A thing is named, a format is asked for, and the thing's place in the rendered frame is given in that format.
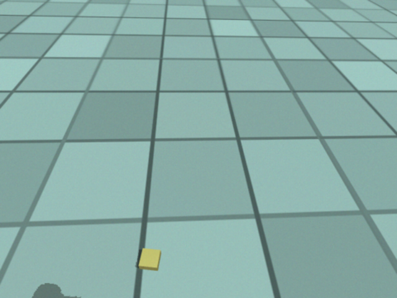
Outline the small box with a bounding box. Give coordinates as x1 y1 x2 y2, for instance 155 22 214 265
138 248 161 271

